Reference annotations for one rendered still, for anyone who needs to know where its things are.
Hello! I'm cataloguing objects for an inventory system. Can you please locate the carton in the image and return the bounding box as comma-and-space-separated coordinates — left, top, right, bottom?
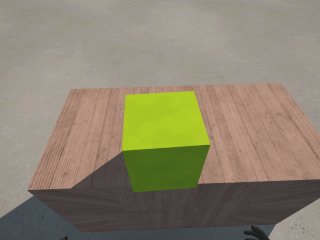
122, 91, 211, 193

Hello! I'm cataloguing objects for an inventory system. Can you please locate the robot right hand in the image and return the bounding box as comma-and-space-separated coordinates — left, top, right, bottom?
243, 225, 270, 240

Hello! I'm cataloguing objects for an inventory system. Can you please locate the pedestal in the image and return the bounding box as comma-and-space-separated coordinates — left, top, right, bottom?
27, 83, 320, 233

